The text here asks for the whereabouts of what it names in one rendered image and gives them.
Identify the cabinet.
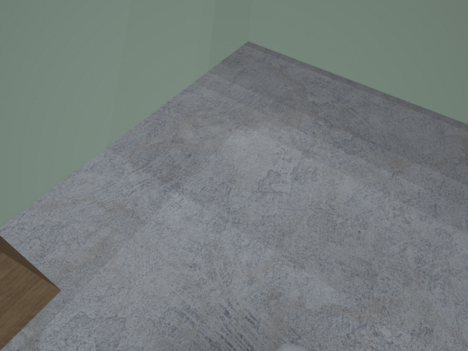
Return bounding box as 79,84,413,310
0,236,61,350

